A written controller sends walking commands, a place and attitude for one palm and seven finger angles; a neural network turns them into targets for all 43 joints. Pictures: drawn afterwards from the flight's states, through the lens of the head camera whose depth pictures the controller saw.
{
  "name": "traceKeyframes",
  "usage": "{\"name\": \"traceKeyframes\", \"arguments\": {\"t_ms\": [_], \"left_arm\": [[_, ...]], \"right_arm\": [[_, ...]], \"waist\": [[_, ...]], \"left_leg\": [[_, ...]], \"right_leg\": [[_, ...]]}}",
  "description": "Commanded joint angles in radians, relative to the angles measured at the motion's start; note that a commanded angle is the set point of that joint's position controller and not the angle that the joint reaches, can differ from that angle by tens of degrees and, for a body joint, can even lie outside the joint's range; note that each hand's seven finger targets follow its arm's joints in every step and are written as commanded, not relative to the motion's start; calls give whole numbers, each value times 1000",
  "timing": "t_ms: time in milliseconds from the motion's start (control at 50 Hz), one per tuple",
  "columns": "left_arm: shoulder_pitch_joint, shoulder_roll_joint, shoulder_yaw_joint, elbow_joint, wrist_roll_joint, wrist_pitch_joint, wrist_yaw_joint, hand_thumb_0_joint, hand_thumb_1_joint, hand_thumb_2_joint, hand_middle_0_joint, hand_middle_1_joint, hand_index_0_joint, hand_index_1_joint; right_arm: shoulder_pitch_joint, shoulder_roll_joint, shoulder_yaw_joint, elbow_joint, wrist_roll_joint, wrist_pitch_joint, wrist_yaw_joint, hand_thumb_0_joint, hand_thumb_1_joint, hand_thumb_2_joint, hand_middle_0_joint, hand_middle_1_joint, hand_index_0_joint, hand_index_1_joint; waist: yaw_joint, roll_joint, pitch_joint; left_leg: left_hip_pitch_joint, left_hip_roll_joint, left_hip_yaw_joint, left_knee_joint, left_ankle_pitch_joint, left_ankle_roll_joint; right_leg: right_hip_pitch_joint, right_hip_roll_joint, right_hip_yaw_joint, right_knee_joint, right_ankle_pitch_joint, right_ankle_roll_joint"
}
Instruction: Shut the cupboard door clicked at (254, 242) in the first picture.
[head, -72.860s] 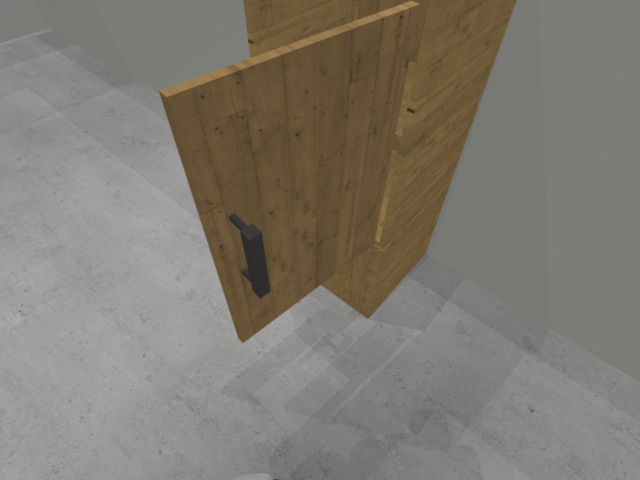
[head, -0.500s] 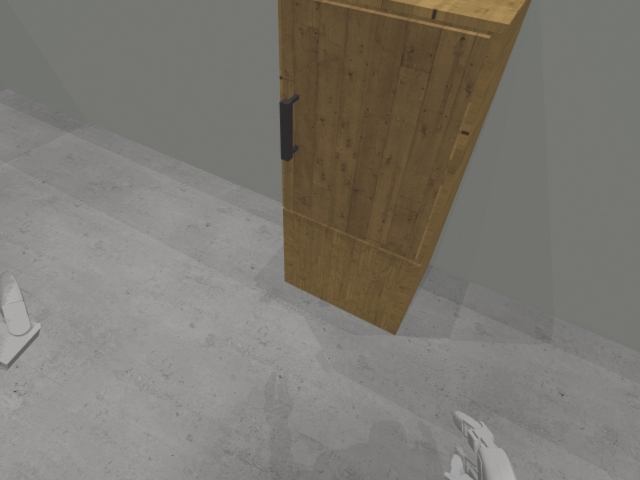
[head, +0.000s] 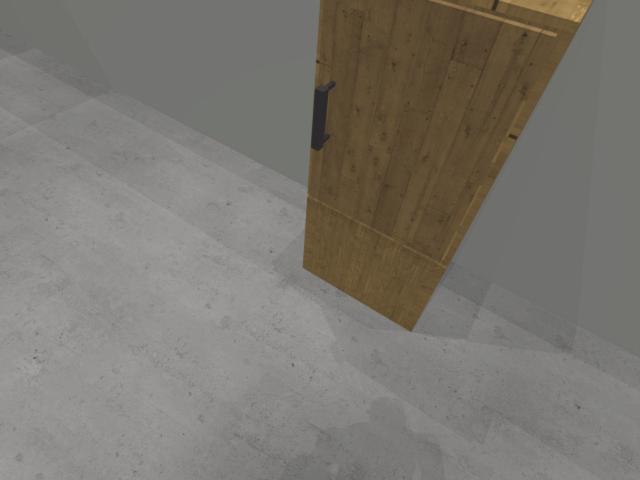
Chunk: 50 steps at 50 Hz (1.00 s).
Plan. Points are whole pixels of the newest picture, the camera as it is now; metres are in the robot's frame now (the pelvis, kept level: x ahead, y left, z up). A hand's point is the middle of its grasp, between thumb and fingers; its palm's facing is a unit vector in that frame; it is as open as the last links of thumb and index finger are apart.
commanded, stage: let the arm hang, fingers relaxed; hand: left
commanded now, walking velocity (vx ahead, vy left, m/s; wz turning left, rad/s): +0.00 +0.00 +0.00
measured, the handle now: (324, 116) +0.89 +0.04 -0.04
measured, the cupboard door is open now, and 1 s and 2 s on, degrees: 0 0 0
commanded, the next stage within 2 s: look to check the result in 0.68 s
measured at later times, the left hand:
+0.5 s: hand out of the picture -0.05 +0.17 -0.17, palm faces +0.02 -0.99 -0.15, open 7.4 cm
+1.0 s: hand out of the picture -0.06 +0.20 -0.17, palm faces +0.01 -0.98 -0.19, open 7.4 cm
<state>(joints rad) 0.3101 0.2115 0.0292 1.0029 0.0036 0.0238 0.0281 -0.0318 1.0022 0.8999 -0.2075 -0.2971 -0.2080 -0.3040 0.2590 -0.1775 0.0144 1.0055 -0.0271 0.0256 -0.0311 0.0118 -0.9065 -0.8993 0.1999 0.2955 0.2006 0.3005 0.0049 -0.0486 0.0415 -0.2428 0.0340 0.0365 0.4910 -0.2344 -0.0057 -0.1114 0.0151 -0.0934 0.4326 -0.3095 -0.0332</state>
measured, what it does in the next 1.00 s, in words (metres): stands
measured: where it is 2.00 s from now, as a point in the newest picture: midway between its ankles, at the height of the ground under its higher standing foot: outside the picture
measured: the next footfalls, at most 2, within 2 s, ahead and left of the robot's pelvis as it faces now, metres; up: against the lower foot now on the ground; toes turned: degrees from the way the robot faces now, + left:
none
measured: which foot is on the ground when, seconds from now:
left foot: down 0.00-1.00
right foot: down 0.00-1.00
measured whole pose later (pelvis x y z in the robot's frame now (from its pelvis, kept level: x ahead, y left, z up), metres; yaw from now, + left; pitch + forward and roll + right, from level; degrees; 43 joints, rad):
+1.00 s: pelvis -0.03 +0.02 +0.00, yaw -2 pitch -3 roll +0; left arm 0.34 0.16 0.01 1.15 0.01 0.00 0.03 0.01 0.90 0.90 -0.20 -0.30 -0.20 -0.30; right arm 0.31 -0.14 0.00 1.12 -0.02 0.01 -0.03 0.01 -0.91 -0.90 0.20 0.30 0.20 0.30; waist -0.01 0.00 0.03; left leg -0.20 0.01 0.08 0.41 -0.16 0.03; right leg -0.11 -0.02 -0.05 0.40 -0.25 0.00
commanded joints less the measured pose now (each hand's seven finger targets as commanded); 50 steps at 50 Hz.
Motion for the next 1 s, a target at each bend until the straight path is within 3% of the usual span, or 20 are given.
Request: {"name": "traceKeyframes", "arguments": {"t_ms": [0,100,300,400,680,980], "left_arm": [[43,75,6,25,5,-28,-4,0,900,900,-200,-300,-200,-300],[74,55,-5,96,4,-28,-1,0,900,900,-200,-300,-200,-300],[121,17,-14,146,5,-25,7,0,900,900,-200,-300,-200,-300],[133,1,-12,149,6,-24,9,0,900,900,-200,-300,-200,-300],[135,-1,-6,144,8,-30,10,0,900,900,-200,-300,-200,-300],[91,51,-1,130,10,-34,6,0,900,900,-200,-300,-200,-300]], "right_arm": [[32,-113,-29,-2,11,-30,-13,0,-900,-900,200,300,200,300],[61,-100,-26,52,15,-29,-15,0,-900,-900,200,300,200,300],[105,-56,-22,105,12,-24,-12,0,-900,-900,200,300,200,300],[125,-40,-23,112,11,-24,-13,0,-900,-900,200,300,200,300],[146,-37,-31,107,12,-28,-13,0,-900,-900,200,300,200,300],[106,-94,-40,91,13,-28,-8,0,-900,-900,200,300,200,300]], "waist": [[-6,123,-44],[-6,42,9],[-6,31,84],[-7,60,101],[-10,62,93],[-15,58,69]], "left_leg": [[97,81,-77,-91,282,39],[98,80,-77,-130,215,45],[61,66,-67,-180,60,43],[34,59,-69,-192,3,40],[31,60,-76,-185,1,43],[62,69,-83,-188,5,45]], "right_leg": [[-5,-115,112,-107,257,-15],[-28,-114,114,-136,197,-9],[-88,-112,122,-145,82,-6],[-104,-107,124,-136,54,-6],[-116,-107,124,-127,57,-9],[-116,-109,135,-138,54,-10]]}}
